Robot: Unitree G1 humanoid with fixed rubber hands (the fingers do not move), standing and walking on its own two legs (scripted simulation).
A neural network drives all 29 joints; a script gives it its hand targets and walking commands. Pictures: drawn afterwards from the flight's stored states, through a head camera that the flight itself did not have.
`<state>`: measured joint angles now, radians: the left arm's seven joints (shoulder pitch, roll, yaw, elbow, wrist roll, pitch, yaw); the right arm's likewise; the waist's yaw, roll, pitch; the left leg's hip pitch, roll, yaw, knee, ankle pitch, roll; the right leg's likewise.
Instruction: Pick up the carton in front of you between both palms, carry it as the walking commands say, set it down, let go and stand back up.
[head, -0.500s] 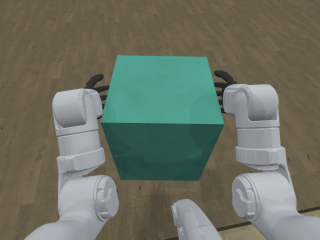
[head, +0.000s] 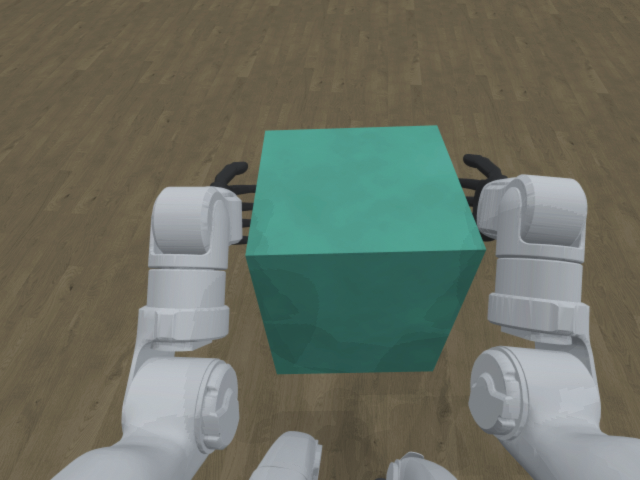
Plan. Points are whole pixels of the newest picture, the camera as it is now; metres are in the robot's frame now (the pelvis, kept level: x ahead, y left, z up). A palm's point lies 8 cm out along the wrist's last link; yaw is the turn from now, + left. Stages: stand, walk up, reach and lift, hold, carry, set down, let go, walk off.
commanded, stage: carry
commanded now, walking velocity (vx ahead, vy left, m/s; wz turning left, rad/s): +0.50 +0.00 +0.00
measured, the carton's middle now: (352, 256) +0.37 +0.03 +0.06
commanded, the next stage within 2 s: none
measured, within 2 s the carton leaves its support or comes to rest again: neither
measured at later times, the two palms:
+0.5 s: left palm (268, 38) +0.65 +0.17 +0.20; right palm (479, 51) +0.63 -0.12 +0.21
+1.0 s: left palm (315, 14) +0.87 +0.13 +0.15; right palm (474, 24) +0.87 -0.17 +0.14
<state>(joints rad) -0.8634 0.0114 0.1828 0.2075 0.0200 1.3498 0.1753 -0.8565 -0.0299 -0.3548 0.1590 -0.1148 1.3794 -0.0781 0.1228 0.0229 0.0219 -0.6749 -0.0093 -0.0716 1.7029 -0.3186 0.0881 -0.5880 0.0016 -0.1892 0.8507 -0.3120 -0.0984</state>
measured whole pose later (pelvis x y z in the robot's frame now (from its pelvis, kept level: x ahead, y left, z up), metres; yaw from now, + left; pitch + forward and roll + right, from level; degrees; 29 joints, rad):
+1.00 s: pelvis +0.58 -0.02 +0.06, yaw +0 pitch +5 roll +1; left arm -0.22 -0.14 0.15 -0.33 0.10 1.19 0.08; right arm -0.23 0.15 -0.14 -0.33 -0.11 1.19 -0.10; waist 0.00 0.02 -0.05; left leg -0.60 0.09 0.10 0.73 -0.23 -0.03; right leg -0.17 -0.05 -0.18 0.30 -0.22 -0.03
